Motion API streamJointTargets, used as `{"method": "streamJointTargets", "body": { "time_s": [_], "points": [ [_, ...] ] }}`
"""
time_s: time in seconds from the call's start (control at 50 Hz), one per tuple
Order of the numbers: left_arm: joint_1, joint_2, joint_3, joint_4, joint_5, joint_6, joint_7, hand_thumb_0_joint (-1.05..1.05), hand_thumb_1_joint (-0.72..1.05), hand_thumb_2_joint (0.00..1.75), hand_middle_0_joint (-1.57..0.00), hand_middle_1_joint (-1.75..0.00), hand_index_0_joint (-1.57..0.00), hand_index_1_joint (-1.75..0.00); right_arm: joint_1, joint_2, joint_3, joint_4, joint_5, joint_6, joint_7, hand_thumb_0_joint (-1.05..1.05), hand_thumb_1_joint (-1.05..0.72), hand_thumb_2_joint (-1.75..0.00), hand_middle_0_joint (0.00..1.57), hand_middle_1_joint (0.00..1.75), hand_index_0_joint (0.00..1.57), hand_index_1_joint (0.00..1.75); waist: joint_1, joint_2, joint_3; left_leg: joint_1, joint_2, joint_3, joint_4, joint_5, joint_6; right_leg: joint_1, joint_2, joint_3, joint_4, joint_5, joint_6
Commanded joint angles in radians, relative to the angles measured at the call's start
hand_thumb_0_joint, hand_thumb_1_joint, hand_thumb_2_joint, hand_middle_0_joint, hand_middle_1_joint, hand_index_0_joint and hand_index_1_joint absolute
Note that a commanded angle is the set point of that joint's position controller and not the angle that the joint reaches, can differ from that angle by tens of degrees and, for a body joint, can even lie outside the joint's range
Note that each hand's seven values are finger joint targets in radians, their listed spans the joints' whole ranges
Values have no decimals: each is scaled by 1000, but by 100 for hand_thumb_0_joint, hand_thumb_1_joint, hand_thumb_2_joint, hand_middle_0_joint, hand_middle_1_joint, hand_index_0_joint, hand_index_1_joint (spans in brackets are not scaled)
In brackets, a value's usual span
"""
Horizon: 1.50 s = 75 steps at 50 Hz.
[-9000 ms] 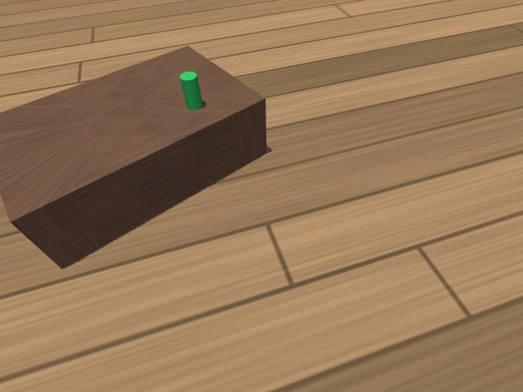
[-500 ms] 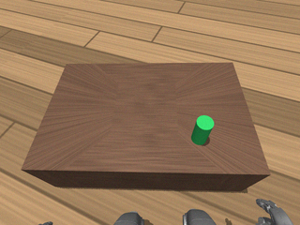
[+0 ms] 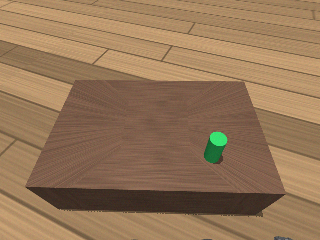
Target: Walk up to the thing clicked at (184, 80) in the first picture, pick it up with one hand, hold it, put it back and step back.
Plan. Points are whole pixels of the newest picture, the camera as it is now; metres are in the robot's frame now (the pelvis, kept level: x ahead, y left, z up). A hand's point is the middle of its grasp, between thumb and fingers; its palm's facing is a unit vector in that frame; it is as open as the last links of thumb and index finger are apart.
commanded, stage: walk up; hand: right
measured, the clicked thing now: (214, 148) +0.54 -0.23 -0.32
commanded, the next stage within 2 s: stand in 0.96 s
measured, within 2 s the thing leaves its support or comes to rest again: neither
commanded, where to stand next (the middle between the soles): +0.07 +0.01 m, yaw -3 degrees
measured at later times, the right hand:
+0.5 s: hand out of the picture +0.10 -0.26 -0.13, palm faces +0.02 +0.94 -0.34, open 7.4 cm
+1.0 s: hand out of the picture +0.08 -0.26 -0.13, palm faces +0.05 +0.94 -0.33, open 7.4 cm
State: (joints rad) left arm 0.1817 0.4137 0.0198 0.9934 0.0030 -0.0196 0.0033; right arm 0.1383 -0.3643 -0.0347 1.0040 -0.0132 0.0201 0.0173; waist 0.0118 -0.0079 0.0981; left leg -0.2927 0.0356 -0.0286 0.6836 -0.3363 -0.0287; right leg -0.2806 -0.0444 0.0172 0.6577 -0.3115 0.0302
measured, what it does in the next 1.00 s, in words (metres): stands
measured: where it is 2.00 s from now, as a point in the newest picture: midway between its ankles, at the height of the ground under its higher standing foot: outside the picture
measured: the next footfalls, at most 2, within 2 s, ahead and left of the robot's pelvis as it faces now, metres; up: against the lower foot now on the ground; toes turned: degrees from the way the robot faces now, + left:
none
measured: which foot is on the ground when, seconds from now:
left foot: down 0.00-1.00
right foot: down 0.00-1.00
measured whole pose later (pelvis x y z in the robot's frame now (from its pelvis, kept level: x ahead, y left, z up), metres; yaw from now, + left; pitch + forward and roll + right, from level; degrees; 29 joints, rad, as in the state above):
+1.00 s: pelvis +0.01 +0.00 +0.03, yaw -2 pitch -2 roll +0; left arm 0.08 0.35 0.00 1.15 0.01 -0.01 -0.01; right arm 0.09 -0.35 -0.03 1.15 -0.01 0.00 0.02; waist -0.01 0.00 0.06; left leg -0.12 0.04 0.02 0.36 -0.19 -0.03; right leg -0.15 -0.04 0.06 0.36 -0.18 0.05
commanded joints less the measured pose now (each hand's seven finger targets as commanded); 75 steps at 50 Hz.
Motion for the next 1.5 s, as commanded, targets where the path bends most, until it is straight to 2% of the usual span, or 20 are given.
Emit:
{"method": "streamJointTargets", "body": {
  "time_s": [0.0,0.02,0.04,0.08,0.1,0.14,0.34,0.52,0.66,0.78,0.82,0.92,0.94,0.96,1.04,1.1,1.2,1.24,1.32,1.48],
  "points": [
    [-76,211,40,-41,0,-23,7,0,90,90,-20,-30,-20,-30,-83,-225,-39,-53,6,-30,-11,0,-90,-90,20,30,20,30,-14,68,-58,5,68,-115,-268,-126,74,-15,-69,114,-194,-15,-88],
    [-76,196,33,-31,-6,-20,5,0,90,90,-20,-30,-20,-30,-100,-234,-40,-45,3,-33,-10,0,-90,-90,20,30,20,30,-6,92,-50,5,81,-134,-295,-136,80,-15,-44,85,-187,-6,-77],
    [-68,190,32,-12,-7,-21,5,0,90,90,-20,-30,-20,-30,-116,-237,-37,-38,5,-36,-10,0,-90,-90,20,30,20,30,5,94,-63,2,103,-149,-310,-100,87,26,-32,60,-184,27,-71],
    [-53,188,32,19,-5,-26,6,0,90,90,-20,-30,-20,-30,-123,-223,-29,-24,12,-42,-10,0,-90,-90,20,30,20,30,13,56,-102,32,102,-115,-281,49,89,83,-43,64,-200,130,-71],
    [-73,193,31,19,-6,-28,5,0,90,90,-20,-30,-20,-30,-112,-218,-26,-15,14,-43,-12,0,-90,-90,20,30,20,30,3,37,-113,43,90,-94,-275,114,84,100,-56,76,-216,191,-69],
    [-84,193,28,31,-9,-29,5,0,90,90,-20,-30,-20,-30,-111,-219,-26,4,17,-45,-14,0,-90,-90,20,30,20,30,-2,41,-124,90,81,-66,-273,186,69,98,-70,83,-230,256,-66],
    [-153,170,21,79,-2,-22,4,0,90,90,-20,-30,-20,-30,-139,-202,-24,62,14,-35,-11,0,-90,-90,20,30,20,30,-10,-3,-112,142,80,-39,-358,152,51,107,-83,90,-338,213,-49],
    [-155,164,25,98,0,-18,3,0,90,90,-20,-30,-20,-30,-142,-198,-22,74,14,-38,-9,0,-90,-90,20,30,20,30,-6,5,-138,186,87,-24,-372,214,44,132,-81,80,-350,250,-41],
    [-159,159,24,91,1,-13,3,0,90,90,-20,-30,-20,-30,-132,-202,-25,81,8,-36,-10,0,-90,-90,20,30,20,30,-8,13,-121,169,88,-24,-395,160,44,125,-76,83,-356,218,-41],
    [-153,161,28,93,7,-12,3,0,90,90,-20,-30,-20,-30,-123,-208,-29,76,9,-36,-10,0,-90,-90,20,30,20,30,-11,5,-137,175,91,-20,-390,179,50,146,-74,75,-348,251,-40],
    [-156,156,26,94,4,-11,4,0,90,90,-20,-30,-20,-30,-120,-204,-29,79,8,-36,-11,0,-90,-90,20,30,20,30,-12,10,-116,172,88,-22,-397,177,46,127,-71,78,-346,244,-37],
    [-150,153,27,93,4,-11,5,0,90,90,-20,-30,-20,-30,-112,-201,-32,77,9,-35,-11,0,-90,-90,20,30,20,30,-13,7,-130,189,89,-11,-387,203,48,130,-72,78,-344,268,-37],
    [-143,169,28,91,8,-13,6,0,90,90,-20,-30,-20,-30,-106,-199,-27,75,5,-41,-14,0,-90,-90,20,30,20,30,-20,-12,-138,187,102,-35,-395,265,45,153,-75,78,-338,282,-34],
    [-136,158,26,92,6,-13,5,0,90,90,-20,-30,-20,-30,-110,-204,-26,78,5,-45,-14,0,-90,-90,20,30,20,30,-13,2,-129,185,103,-34,-397,277,43,151,-74,78,-344,285,-29],
    [-127,156,23,89,5,-9,2,0,90,90,-20,-30,-20,-30,-113,-210,-25,79,5,-47,-15,0,-90,-90,20,30,20,30,-13,23,-116,184,100,-34,-407,227,41,140,-72,79,-360,234,-33],
    [-130,162,25,81,8,-12,2,0,90,90,-20,-30,-20,-30,-104,-204,-24,74,5,-47,-15,0,-90,-90,20,30,20,30,-19,12,-138,190,99,-27,-397,261,42,160,-79,78,-357,280,-34],
    [-125,160,21,79,6,-11,2,0,90,90,-20,-30,-20,-30,-106,-204,-22,76,7,-45,-14,0,-90,-90,20,30,20,30,-19,13,-113,188,97,-31,-402,220,37,133,-74,76,-375,223,-32],
    [-120,162,21,77,8,-13,1,0,90,90,-20,-30,-20,-30,-104,-207,-22,76,6,-44,-14,0,-90,-90,20,30,20,30,-21,10,-128,201,100,-28,-390,240,42,143,-80,79,-371,257,-35],
    [-116,163,21,78,7,-12,1,0,90,90,-20,-30,-20,-30,-104,-208,-20,73,5,-41,-13,0,-90,-90,20,30,20,30,-18,10,-104,179,94,-28,-400,180,44,131,-79,82,-384,211,-35],
    [-104,165,21,72,6,-14,0,0,90,90,-20,-30,-20,-30,-99,-209,-18,71,7,-45,-13,0,-90,-90,20,30,20,30,-16,7,-136,208,99,-31,-389,263,42,154,-80,72,-367,274,-37]
  ]
}}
